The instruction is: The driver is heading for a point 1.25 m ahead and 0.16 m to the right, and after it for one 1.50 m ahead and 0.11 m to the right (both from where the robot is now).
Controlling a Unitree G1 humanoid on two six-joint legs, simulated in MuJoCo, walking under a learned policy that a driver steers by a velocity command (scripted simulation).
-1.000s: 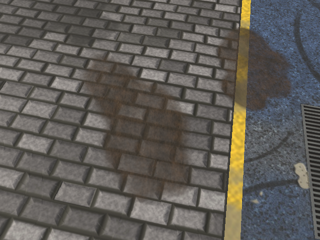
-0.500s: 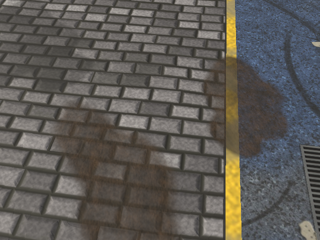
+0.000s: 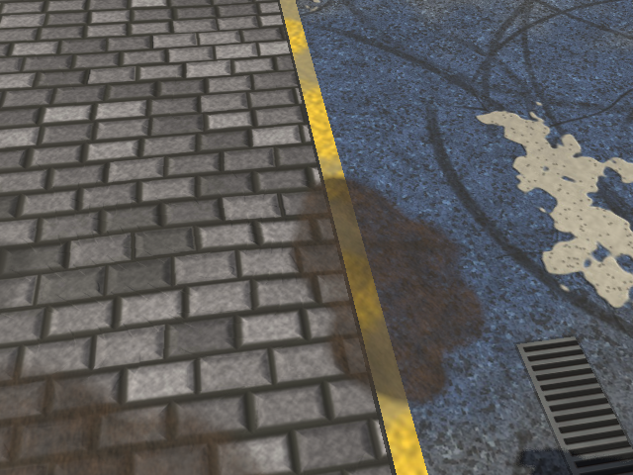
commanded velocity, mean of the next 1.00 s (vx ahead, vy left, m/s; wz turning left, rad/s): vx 0.50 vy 0.00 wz -0.32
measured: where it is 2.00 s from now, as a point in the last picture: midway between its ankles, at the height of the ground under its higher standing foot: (429, 268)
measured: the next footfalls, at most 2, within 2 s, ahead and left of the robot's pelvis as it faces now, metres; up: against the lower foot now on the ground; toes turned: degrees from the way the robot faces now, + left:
right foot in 0.36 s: +0.33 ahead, -0.18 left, +0.00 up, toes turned -15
left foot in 0.88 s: +0.69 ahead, -0.05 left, +0.00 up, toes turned -16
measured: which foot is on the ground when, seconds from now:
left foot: down 0.00-0.36, up 0.38-0.86, down 0.88-1.00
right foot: up 0.00-0.34, down 0.36-0.90, up 0.92-1.00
